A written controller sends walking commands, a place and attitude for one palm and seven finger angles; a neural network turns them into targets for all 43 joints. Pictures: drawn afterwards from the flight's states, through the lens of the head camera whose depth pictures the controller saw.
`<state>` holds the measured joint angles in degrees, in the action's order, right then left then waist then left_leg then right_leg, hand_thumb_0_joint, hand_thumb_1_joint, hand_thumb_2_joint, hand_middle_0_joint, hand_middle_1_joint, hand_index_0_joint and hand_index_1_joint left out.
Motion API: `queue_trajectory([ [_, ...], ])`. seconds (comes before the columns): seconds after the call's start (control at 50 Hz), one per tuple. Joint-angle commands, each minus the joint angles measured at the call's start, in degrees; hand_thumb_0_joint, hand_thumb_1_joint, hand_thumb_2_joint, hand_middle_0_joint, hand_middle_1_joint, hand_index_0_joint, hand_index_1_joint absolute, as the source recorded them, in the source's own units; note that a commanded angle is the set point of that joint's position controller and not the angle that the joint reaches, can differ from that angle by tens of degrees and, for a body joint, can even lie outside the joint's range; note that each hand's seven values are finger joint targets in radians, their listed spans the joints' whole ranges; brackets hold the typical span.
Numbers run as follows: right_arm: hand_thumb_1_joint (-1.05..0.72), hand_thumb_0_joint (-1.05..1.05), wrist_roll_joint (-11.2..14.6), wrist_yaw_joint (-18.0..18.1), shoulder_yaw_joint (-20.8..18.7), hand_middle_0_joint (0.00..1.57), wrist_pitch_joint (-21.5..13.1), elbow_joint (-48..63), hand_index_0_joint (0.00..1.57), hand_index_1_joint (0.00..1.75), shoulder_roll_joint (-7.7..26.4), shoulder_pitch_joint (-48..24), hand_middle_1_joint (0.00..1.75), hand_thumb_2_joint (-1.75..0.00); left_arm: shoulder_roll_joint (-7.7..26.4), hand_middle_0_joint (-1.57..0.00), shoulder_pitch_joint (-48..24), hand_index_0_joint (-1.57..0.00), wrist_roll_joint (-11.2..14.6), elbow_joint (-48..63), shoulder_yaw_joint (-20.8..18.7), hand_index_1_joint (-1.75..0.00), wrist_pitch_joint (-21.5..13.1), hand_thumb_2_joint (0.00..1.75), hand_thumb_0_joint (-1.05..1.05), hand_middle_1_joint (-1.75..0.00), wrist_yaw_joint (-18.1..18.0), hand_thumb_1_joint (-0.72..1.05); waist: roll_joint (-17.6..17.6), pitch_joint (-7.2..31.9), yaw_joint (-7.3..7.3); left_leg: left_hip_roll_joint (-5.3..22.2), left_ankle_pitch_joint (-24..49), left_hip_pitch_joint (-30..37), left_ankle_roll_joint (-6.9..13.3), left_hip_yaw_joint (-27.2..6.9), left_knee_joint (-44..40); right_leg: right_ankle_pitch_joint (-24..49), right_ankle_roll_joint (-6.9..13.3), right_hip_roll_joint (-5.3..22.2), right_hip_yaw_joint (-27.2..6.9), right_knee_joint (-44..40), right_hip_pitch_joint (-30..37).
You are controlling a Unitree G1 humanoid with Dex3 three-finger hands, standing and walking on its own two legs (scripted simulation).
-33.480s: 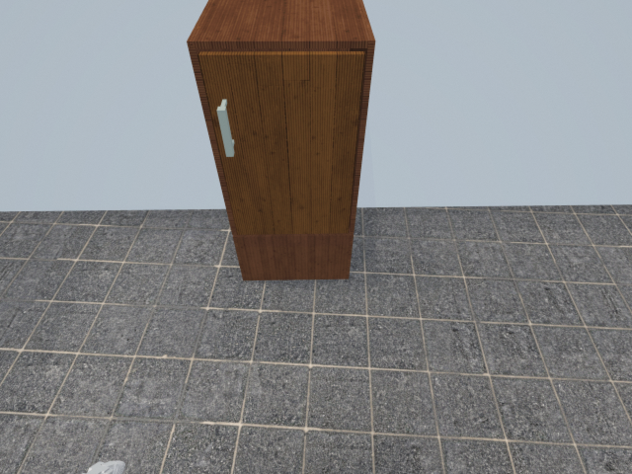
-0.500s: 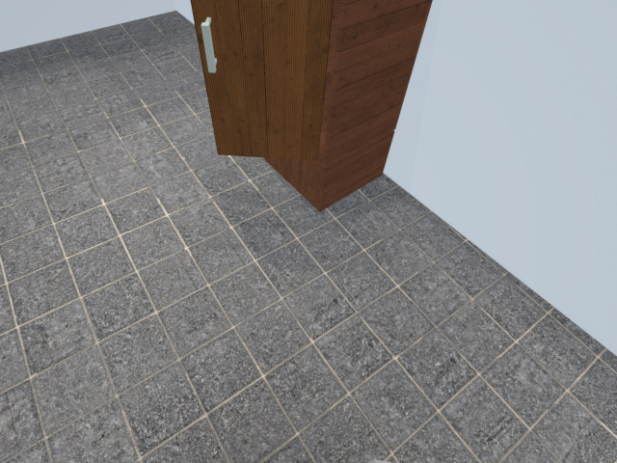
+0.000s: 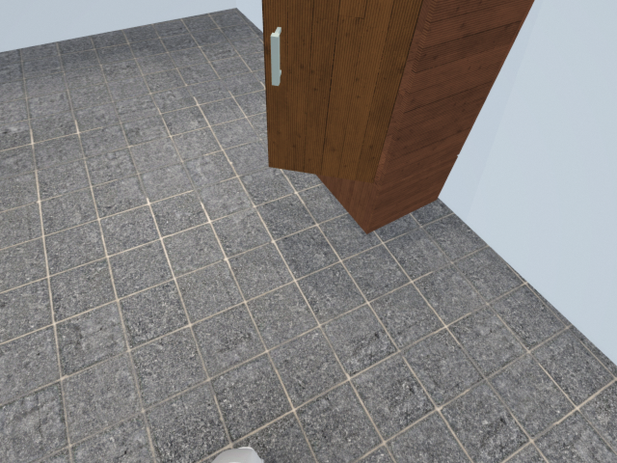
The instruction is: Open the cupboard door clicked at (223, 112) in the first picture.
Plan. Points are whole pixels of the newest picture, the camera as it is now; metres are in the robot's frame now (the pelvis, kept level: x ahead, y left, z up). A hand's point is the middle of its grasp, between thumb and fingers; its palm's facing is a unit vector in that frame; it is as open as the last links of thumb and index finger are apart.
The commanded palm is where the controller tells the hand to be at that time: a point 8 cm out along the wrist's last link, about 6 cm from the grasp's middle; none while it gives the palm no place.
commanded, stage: take the last steps up to it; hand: left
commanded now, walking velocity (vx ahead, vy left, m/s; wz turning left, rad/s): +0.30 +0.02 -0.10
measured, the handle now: (277, 56) +1.03 +0.18 -0.04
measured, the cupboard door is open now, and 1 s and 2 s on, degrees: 49 49 49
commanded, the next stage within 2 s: come to a stop and stand still in 0.98 s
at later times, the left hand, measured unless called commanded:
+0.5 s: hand (229, 336) +0.31 +0.16 -0.14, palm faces -0.06 -0.98 -0.21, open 7.4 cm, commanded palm none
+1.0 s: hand (210, 307) +0.37 +0.21 -0.16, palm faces -0.01 -0.99 -0.16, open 7.4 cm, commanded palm none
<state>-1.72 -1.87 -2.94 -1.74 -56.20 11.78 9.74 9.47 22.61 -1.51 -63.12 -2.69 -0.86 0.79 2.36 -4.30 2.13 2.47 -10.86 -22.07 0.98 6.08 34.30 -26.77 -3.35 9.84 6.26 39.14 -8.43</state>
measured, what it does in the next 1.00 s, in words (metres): walks ahead: right foot, then left foot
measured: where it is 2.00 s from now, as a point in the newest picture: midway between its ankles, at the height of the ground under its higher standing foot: (306, 384)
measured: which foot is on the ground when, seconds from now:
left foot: down 0.00-0.40, up 0.42-0.78, down 0.80-1.00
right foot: up 0.00-0.38, down 0.40-0.80, up 0.82-1.00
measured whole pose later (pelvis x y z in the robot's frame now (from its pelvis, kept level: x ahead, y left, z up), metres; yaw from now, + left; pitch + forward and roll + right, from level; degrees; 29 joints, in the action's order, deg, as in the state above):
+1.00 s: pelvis +0.36 +0.03 +0.02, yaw -4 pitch -1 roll +1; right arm -1.5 1.2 -1.6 -3.4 -58.3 9.3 12.1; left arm 10.4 15.9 -1.4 -62.0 -2.6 -0.2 1.1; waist 2.0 -3.2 1.7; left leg 0.9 -12.7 -13.4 2.5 8.4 26.5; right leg -20.9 0.3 5.2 3.9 58.0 -26.2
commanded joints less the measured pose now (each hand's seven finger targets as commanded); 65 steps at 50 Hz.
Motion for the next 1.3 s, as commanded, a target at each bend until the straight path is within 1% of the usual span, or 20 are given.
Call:
queue_trajectory([
  [0.0, -0.90, 0.00, 0.0, 3.0, -2.5, 0.20, -0.9, -1.8, 0.20, 0.30, 11.3, 16.0, 0.30, -0.90, 4.1, -0.20, -10.4, -0.20, 0.6, 8.6, -0.7, -0.30, -1.8, 0.90, 0.00, -0.30, -0.7, 0.90, -15.2, 7.0, -7.50, 20.8, -9.0, 22.3, 11.3, -26.5, -19.9, -1.9, 3.8, -2.5, -4.7, 34.2, -32.0],
  [0.12, -0.90, 0.00, 0.0, 3.4, -0.7, 0.20, -2.8, -1.8, 0.20, 0.30, 5.2, 9.9, 0.30, -0.90, 2.5, -0.20, -8.9, -0.20, 0.2, 6.5, -1.0, -0.30, -0.1, 0.90, 0.00, -0.30, 0.6, 0.90, -6.9, 1.8, -1.84, 14.3, 2.7, 12.2, 8.5, -10.2, -24.7, 10.9, 3.0, -1.8, -4.4, 20.0, -23.5],
  [0.28, -0.90, 0.00, -0.3, 3.0, -0.7, 0.20, -2.1, -4.4, 0.20, 0.30, 6.1, 12.8, 0.30, -0.90, 3.5, -0.20, -18.0, -0.20, 0.1, 10.4, -0.6, -0.30, -0.3, 0.90, 0.00, -0.30, 0.9, 0.90, -5.7, -0.7, -3.13, 13.5, 9.0, 14.9, 8.2, -6.7, -21.0, 13.2, 3.5, -5.2, -0.5, -0.5, -15.2],
  [0.34, -0.90, 0.00, 0.0, 2.9, -0.3, 0.20, -1.8, -5.2, 0.20, 0.30, 5.4, 12.1, 0.30, -0.90, 5.9, -0.20, -10.5, -0.20, 0.0, 8.4, -1.5, -0.30, -0.9, 0.90, 0.00, -0.30, 0.7, 0.90, -3.1, 1.7, 0.89, 9.2, 10.1, 10.2, 4.8, -3.2, -8.8, 16.4, 4.9, -7.4, 0.3, -9.5, 0.8],
  [0.36, -0.90, 0.00, 0.7, 2.6, -0.1, 0.20, -1.9, -4.6, 0.20, 0.30, 4.3, 11.7, 0.30, -0.90, 9.3, -0.20, -3.2, -0.20, -0.2, 6.2, -2.5, -0.30, -1.7, 0.90, 0.00, -0.30, 0.4, 0.90, 2.9, 5.8, 3.81, 4.7, 7.1, 2.0, 2.2, 0.7, 3.7, 16.6, 7.8, -1.3, -7.9, -12.0, 13.6],
  [0.38, -0.90, 0.00, 1.1, 2.3, 0.1, 0.20, -2.1, -3.0, 0.20, 0.30, 2.1, 12.1, 0.30, -0.90, 14.6, -0.20, 4.1, -0.20, 0.1, 4.1, -3.7, -0.30, -2.1, 0.90, 0.00, -0.30, -0.1, 0.90, 14.9, 9.5, 5.25, -2.3, -15.6, -11.1, -0.7, 4.7, 20.2, 19.1, 14.4, 12.8, -26.8, -19.4, 24.2],
  [0.4, -0.90, 0.00, 1.2, 2.4, -0.3, 0.20, -1.4, -1.8, 0.20, 0.30, 4.6, 8.3, 0.30, -0.90, 14.4, -0.20, 5.1, -0.20, 0.8, 4.1, -3.8, -0.30, -2.1, 0.90, 0.00, -0.30, -0.9, 0.90, 13.8, 8.4, 5.96, -0.9, -24.3, -13.9, -0.6, -2.2, 31.5, 18.5, 17.9, 17.0, -33.8, -23.9, 19.4],
  [0.46, -0.90, 0.00, 0.5, 2.1, -0.4, 0.20, -0.8, -1.8, 0.20, 0.30, 2.2, 4.4, 0.30, -0.90, 8.4, -0.20, -5.4, -0.20, 1.0, 7.1, -1.9, -0.30, -2.6, 0.90, 0.00, -0.30, -1.5, 0.90, 2.6, 2.4, 0.59, 4.4, -11.2, -13.4, -1.6, -6.9, 31.1, 21.5, 15.1, 11.3, -19.4, -26.2, 5.4],
  [0.52, -0.90, 0.00, 0.3, 1.4, -0.2, 0.20, 0.2, -3.3, 0.20, 0.30, -0.5, 7.4, 0.30, -0.90, 6.7, -0.20, -6.5, -0.20, 0.6, 6.3, -1.5, -0.30, -3.6, 0.90, 0.00, -0.30, -1.2, 0.90, 4.3, 3.5, -1.85, 4.1, -7.3, -6.7, -3.0, -3.4, 21.2, 25.4, 12.9, 6.8, -9.9, -27.3, 0.2],
  [0.66, -0.90, 0.00, 0.3, 0.1, -0.4, 0.20, -0.5, 0.4, 0.20, 0.30, -0.4, -0.2, 0.30, -0.90, 9.0, -0.20, -3.5, -0.20, 0.4, 3.2, -1.9, -0.30, -3.8, 0.90, 0.00, -0.30, -0.6, 0.90, 3.9, 0.5, -0.57, 1.6, -2.5, -3.4, -2.5, -0.5, 3.2, 17.4, 12.6, 6.3, -9.2, -27.5, 0.4],
  [0.74, -0.90, 0.00, 0.1, 0.8, -0.7, 0.20, -1.5, -1.3, 0.20, 0.30, 2.7, 5.2, 0.30, -0.90, 8.3, -0.20, -4.0, -0.20, 0.6, 2.4, -1.6, -0.30, -3.0, 0.90, 0.00, -0.30, -0.6, 0.90, 0.7, 0.5, -4.60, -0.8, -0.2, 14.5, -1.1, 1.2, -7.1, 19.6, 9.2, 2.6, -5.5, -16.7, -7.6],
  [0.76, -0.90, 0.00, -0.2, 1.5, -1.6, 0.20, -1.9, -3.0, 0.20, 0.30, 6.6, 12.1, 0.30, -0.90, 7.0, -0.20, -4.2, -0.20, 0.7, 3.3, -1.2, -0.30, -2.8, 0.90, 0.00, -0.30, -0.3, 0.90, -6.3, 4.2, -7.50, 5.3, -1.3, 24.4, 1.9, -7.0, -9.4, 18.2, 7.0, -1.5, -2.2, -4.1, -14.2],
  [0.78, -0.90, 0.00, -1.0, 2.3, -2.9, 0.20, -1.9, -4.2, 0.20, 0.30, 13.1, 19.1, 0.30, -0.90, 3.9, -0.20, -3.2, -0.20, 1.0, 5.0, -0.5, -0.30, -2.8, 0.90, 0.00, -0.30, -0.1, 0.90, -18.2, 8.6, -9.18, 19.3, -1.1, 32.1, 8.6, -25.4, -14.9, -1.1, 4.3, -8.4, 3.1, 13.2, -24.1],
  [0.8, -0.90, 0.00, -0.5, 2.8, -2.7, 0.20, -1.2, -3.9, 0.20, 0.30, 13.7, 20.8, 0.30, -0.90, 5.2, -0.20, -6.8, -0.20, 0.7, 7.0, -0.2, -0.30, -2.9, 0.90, 0.00, -0.30, -0.3, 0.90, -14.0, 8.1, -9.67, 23.4, -1.4, 28.3, 12.4, -30.9, -17.8, -7.6, 5.0, -8.3, -2.1, 24.4, -26.8],
  [0.94, -0.90, 0.00, 0.1, 3.5, 0.2, 0.20, -2.5, -1.4, 0.20, 0.30, 5.7, 7.6, 0.30, -0.90, 2.3, -0.20, -5.4, -0.20, 0.2, 4.5, -0.1, -0.30, -0.7, 0.90, 0.00, -0.30, 0.3, 0.90, -8.7, 3.7, -1.81, 13.9, 9.4, 10.2, 7.8, -8.8, -21.7, 7.1, 3.2, -3.1, -3.8, 17.3, -18.6],
  [1.06, -0.90, 0.00, 0.0, 3.3, -0.5, 0.20, -1.2, -2.9, 0.20, 0.30, 6.2, 7.8, 0.30, -0.90, 2.4, -0.20, -8.8, -0.20, 0.1, 5.7, 0.0, -0.30, -0.3, 0.90, 0.00, -0.30, 0.1, 0.90, -8.0, 1.8, -1.67, 12.5, 2.9, 7.1, 7.4, -6.9, -19.0, 10.5, 2.8, -6.2, -0.1, -0.7, -8.0],
  [1.1, -0.90, 0.00, 0.5, 3.5, 0.2, 0.20, -0.7, -3.2, 0.20, 0.30, 4.5, 6.4, 0.30, -0.90, 3.8, -0.20, -6.0, -0.20, 0.2, 4.6, -0.2, -0.30, -0.6, 0.90, 0.00, -0.30, -0.4, 0.90, -5.3, 1.8, 0.44, 8.8, 5.7, 4.3, 3.8, -4.3, -12.1, 18.1, 2.9, -6.5, -1.6, -10.6, 0.1],
  [1.16, -0.90, 0.00, 1.4, 3.2, 1.1, 0.20, 0.6, -4.6, 0.20, 0.30, 1.1, 11.6, 0.30, -0.90, 11.5, -0.20, -6.0, -0.20, 0.8, 3.7, 0.0, -0.30, -1.0, 0.90, 0.00, -0.30, -1.5, 0.90, 5.3, 4.7, -2.03, -0.2, -12.5, 5.7, -2.9, -0.3, -4.5, 43.8, 10.3, 10.3, -15.6, -18.4, 1.7],
  [1.2, -0.90, 0.00, 1.5, 3.7, 0.7, 0.20, 2.3, -5.9, 0.20, 0.30, 1.6, 12.4, 0.30, -0.90, 10.6, -0.20, -9.4, -0.20, 1.0, 4.2, -0.1, -0.30, -1.1, 0.90, 0.00, -0.30, -2.5, 0.90, 14.8, 5.9, -2.47, 0.7, -16.4, 7.4, -3.0, -1.7, 1.1, 54.5, 12.1, 8.5, -13.9, -18.7, 1.0],
  [1.28, -0.90, 0.00, 1.8, 4.0, 0.3, 0.20, 3.1, -5.9, 0.20, 0.30, 2.1, 10.8, 0.30, -0.90, 11.8, -0.20, -9.2, -0.20, 1.0, 4.0, -1.2, -0.30, -0.1, 0.90, 0.00, -0.30, -3.4, 0.90, 5.4, 10.1, -0.95, -0.4, -15.7, 2.3, -4.0, -1.7, 1.0, 74.4, 13.7, 9.7, -12.6, -11.3, 11.9],
])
